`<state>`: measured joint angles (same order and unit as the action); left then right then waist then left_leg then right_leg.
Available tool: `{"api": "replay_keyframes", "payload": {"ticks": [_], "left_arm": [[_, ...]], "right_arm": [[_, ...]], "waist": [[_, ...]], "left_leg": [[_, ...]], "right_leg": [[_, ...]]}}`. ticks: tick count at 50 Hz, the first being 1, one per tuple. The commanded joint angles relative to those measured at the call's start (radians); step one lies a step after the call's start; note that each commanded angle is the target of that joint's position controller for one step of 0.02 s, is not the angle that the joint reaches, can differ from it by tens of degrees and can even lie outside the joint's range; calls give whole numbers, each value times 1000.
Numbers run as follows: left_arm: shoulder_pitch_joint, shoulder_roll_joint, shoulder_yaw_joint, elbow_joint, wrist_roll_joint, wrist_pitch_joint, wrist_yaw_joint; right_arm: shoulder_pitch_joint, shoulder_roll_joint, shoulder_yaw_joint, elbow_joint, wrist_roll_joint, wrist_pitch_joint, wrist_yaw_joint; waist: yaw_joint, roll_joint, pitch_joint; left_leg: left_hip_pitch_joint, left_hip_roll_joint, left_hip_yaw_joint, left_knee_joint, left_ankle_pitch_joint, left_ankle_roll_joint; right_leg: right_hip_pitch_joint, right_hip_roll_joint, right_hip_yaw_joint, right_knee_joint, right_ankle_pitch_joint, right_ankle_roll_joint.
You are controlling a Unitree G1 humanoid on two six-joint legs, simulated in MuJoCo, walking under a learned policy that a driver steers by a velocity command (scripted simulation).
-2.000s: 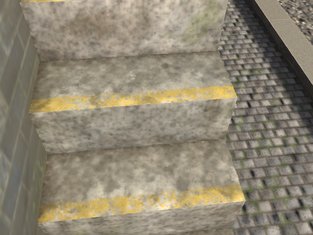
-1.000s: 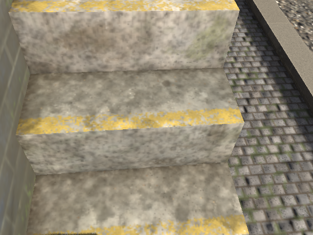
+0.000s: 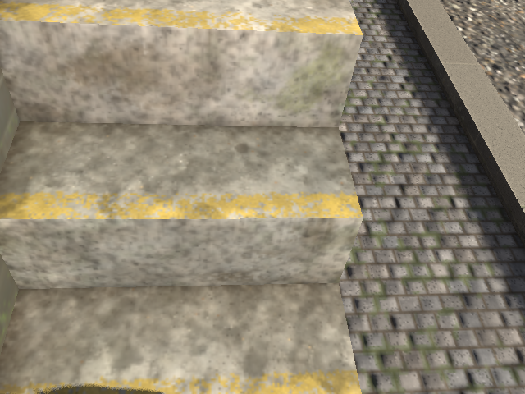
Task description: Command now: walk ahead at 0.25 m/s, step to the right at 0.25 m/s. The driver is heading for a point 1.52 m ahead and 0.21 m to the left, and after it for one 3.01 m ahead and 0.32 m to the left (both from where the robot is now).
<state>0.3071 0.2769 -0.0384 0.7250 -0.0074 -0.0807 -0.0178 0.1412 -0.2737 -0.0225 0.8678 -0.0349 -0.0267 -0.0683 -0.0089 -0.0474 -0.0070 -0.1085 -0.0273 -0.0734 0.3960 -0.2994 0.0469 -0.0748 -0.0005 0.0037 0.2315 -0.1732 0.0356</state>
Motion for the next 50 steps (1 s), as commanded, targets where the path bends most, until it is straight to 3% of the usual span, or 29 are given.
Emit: {"api": "replay_keyframes", "payload": {"ticks": [1, 6, 12, 13, 14, 15, 19, 27, 28, 41, 42, 46, 50], "left_arm": [[-5, 75, 32, -66, 5, -3, 19], [8, 52, 30, -42, 12, -1, 18], [10, 77, 40, -35, 9, -7, 22], [32, 41, 20, -46, 8, -16, 5], [42, 65, 20, -22, -3, -29, 2], [38, 70, 20, -20, -5, -33, 2], [45, 70, 14, -5, -6, -37, 1], [74, 63, 10, 23, -9, -43, -4], [68, 59, 11, 20, -5, -39, -5], [85, 75, 14, 46, -3, -28, 2], [93, 80, 13, 51, -6, -31, 4], [81, 87, 13, 44, -6, -28, 11], [83, 86, 11, 47, -4, -25, 10]], "right_arm": [[-60, -181, -42, -54, 19, -8, -7], [-82, -169, -48, -55, 14, 5, -9], [-93, -145, -48, -52, 15, 4, -10], [-84, -119, -37, -50, -8, -1, -17], [-74, -129, -41, -37, -19, -3, -8], [-73, -132, -43, -32, -20, -3, -4], [-69, -136, -43, -15, -12, -4, 4], [-51, -136, -48, 14, -16, -7, 1], [-44, -147, -46, 11, -6, -13, -3], [-1, -148, -32, 18, 0, -26, -15], [1, -140, -35, 24, -9, -23, -12], [-5, -145, -31, 25, 1, -24, -7], [-8, -147, -29, 29, 0, -25, -8]], "waist": [[-1, 82, -63], [3, 124, 13], [-4, 77, 9], [3, 86, -27], [4, 91, 5], [2, 69, 14], [4, 42, 5], [7, 29, 20], [13, 28, 15], [7, 39, 5], [0, 41, 3], [3, 55, -17], [2, 59, -18]], "left_leg": [[89, 210, -199, -22, 525, 8], [12, 209, -238, -59, 250, 32], [-12, 145, -160, -25, 290, 5], [0, 116, -141, -41, 277, -3], [-22, 105, -133, -62, 233, -6], [-26, 108, -131, -70, 223, -6], [-9, 115, -129, -89, 226, -7], [-18, 111, -120, -96, 200, -10], [-28, 107, -125, -98, 194, -10], [-3, 114, -130, -95, 320, -9], [9, 118, -125, -89, 346, -9], [30, 134, -139, -79, 457, -7], [27, 132, -144, -86, 440, -6]], "right_leg": [[-64, -80, 40, 34, 128, -61], [-128, -68, 31, 55, 71, -67], [-70, -87, 61, 20, 175, -91], [-29, -94, 73, -14, 209, -93], [-24, -98, 84, -28, 181, -101], [-19, -101, 85, -30, 175, -104], [-7, -108, 89, -43, 170, -104], [-7, -114, 97, -59, 102, -112], [10, -108, 105, -59, 93, -111], [52, -115, 86, -46, 291, -103], [44, -123, 79, -49, 305, -102], [51, -122, 65, -46, 337, -90], [54, -122, 59, -50, 307, -85]]}}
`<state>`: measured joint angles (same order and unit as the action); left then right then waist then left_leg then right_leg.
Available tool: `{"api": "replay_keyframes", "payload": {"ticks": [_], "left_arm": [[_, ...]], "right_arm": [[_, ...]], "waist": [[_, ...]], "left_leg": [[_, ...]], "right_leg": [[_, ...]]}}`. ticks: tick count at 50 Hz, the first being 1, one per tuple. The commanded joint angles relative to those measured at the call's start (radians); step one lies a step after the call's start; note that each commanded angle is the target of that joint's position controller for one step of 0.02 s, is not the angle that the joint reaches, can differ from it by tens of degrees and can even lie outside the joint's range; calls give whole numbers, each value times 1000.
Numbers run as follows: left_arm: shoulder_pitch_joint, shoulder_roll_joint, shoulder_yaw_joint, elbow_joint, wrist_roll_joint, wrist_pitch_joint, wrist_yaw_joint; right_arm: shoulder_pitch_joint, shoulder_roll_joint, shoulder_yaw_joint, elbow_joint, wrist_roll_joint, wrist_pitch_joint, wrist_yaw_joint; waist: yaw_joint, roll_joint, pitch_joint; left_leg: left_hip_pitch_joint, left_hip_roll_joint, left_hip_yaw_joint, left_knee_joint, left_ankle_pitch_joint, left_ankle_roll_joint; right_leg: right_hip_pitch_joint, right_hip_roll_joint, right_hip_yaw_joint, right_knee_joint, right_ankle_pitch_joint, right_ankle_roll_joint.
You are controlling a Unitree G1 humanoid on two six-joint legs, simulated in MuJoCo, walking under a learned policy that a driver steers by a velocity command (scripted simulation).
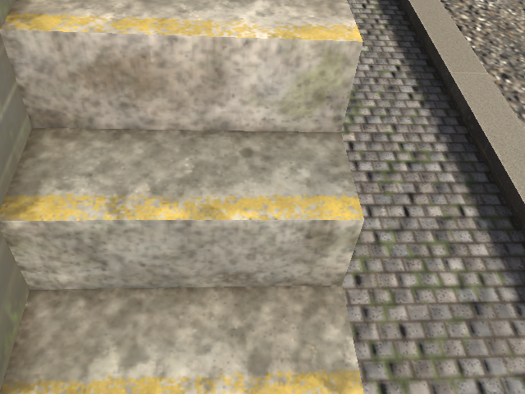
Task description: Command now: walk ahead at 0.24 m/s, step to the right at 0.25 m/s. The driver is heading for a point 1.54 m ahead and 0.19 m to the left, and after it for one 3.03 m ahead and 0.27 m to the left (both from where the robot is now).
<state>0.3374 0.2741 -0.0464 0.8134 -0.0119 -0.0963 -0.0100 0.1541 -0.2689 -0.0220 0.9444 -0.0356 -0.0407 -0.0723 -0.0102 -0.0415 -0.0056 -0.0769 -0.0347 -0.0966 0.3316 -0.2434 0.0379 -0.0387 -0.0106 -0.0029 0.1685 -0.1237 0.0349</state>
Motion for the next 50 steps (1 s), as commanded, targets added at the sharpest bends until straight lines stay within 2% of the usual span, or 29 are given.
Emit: {"api": "replay_keyframes", "payload": {"ticks": [1, 4, 5, 6, 9, 11, 12, 17, 18, 19, 23, 24, 31, 32, 35, 44, 48, 49, 50], "left_arm": [[52, 88, 19, -41, 1, -8, 3], [51, 89, 18, -40, 2, -7, 2], [17, 112, 41, -48, 10, 5, 21], [24, 103, 39, -51, 12, 9, 24], [32, 98, 43, -50, 13, 7, 21], [25, 95, 44, -51, 15, 6, 19], [43, 105, 42, -32, 10, 3, 19], [28, 109, 40, -34, 11, 0, 18], [46, 74, 18, -48, 6, -11, 0], [33, 79, 18, -47, 3, -16, -4], [37, 96, 16, -50, 0, -19, -5], [30, 89, 15, -54, 3, -15, -7], [45, 88, 15, -40, 4, -11, -5], [64, 85, 14, -33, 4, -13, -10], [56, 82, 14, -32, 5, -14, -11], [63, 89, 20, -22, 4, -17, -10], [44, 93, 21, -29, 4, -6, -2], [115, 53, 21, -2, 12, -10, 17], [93, 77, 20, -3, 12, 3, 35]], "right_arm": [[-22, -151, -29, -47, 0, -11, -4], [-27, -151, -29, -45, -1, -9, -2], [-49, -167, -36, -50, 26, -2, -3], [-52, -169, -36, -52, 29, 2, -7], [-62, -165, -39, -59, 21, 8, -11], [-71, -161, -41, -65, 18, 12, -11], [-60, -167, -44, -58, 14, 13, -2], [-70, -167, -49, -56, 14, 17, 2], [-69, -144, -40, -56, -12, 12, -5], [-74, -141, -38, -54, -15, 10, -4], [-72, -156, -39, -46, -9, 10, 0], [-69, -164, -34, -49, 1, 5, -3], [-67, -162, -30, -49, 1, 2, -5], [-52, -165, -36, -45, -4, 2, -10], [-55, -161, -36, -47, -4, 2, -10], [-34, -160, -33, -52, -1, -10, -11], [-42, -156, -23, -57, 7, -15, -8], [-77, -137, -16, -49, 51, -6, 20], [-110, -89, -5, -66, 51, -4, 37]], "waist": [[3, 53, -15], [2, 51, -5], [-5, 20, 4], [0, 44, -11], [6, 80, -3], [5, 81, 8], [6, 99, 31], [8, 74, 21], [18, 77, -12], [12, 58, 0], [11, 37, -2], [18, 33, -4], [22, 38, 11], [21, 42, 10], [21, 34, 28], [14, 31, 3], [13, 31, -5], [97, 221, -121], [88, 105, -47]], "left_leg": [[-7, 139, -123, -25, 374, 3], [-12, 138, -128, -33, 348, 4], [-4, 177, -149, -10, 401, 5], [7, 178, -158, -1, 403, 9], [-5, 170, -168, 0, 329, 19], [-18, 167, -172, 0, 291, 22], [-41, 155, -170, -8, 254, 22], [-47, 148, -166, -6, 220, 21], [-46, 117, -145, -18, 192, 12], [-52, 115, -136, -26, 193, 7], [-40, 120, -134, -34, 216, 4], [-52, 117, -138, -40, 201, 3], [-54, 118, -138, -46, 199, 0], [-59, 108, -130, -44, 167, -1], [-69, 109, -131, -48, 163, -2], [-47, 113, -133, -46, 248, 1], [-36, 127, -145, -39, 353, -1], [-152, 1, -50, 52, 45, 20], [-205, 23, -82, 71, 32, 9]], "right_leg": [[15, -112, 65, 11, 247, -84], [6, -112, 62, 6, 221, -82], [-23, -112, 49, 35, 186, -75], [-37, -108, 48, 38, 162, -71], [-68, -100, 40, 45, 109, -73], [-80, -97, 41, 49, 100, -76], [-84, -97, 52, 38, 84, -84], [-88, -96, 55, 47, 75, -87], [-45, -100, 66, 17, 93, -86], [-36, -103, 70, 17, 106, -86], [-23, -111, 73, 13, 131, -85], [-6, -106, 79, 11, 123, -84], [-12, -110, 80, 9, 122, -86], [-6, -111, 85, 3, 79, -92], [-15, -111, 86, 2, 68, -95], [29, -120, 74, 8, 206, -93], [38, -119, 61, 16, 282, -82], [183, -160, 141, 8, -133, -81], [104, -217, 216, -8, -267, -102]]}}
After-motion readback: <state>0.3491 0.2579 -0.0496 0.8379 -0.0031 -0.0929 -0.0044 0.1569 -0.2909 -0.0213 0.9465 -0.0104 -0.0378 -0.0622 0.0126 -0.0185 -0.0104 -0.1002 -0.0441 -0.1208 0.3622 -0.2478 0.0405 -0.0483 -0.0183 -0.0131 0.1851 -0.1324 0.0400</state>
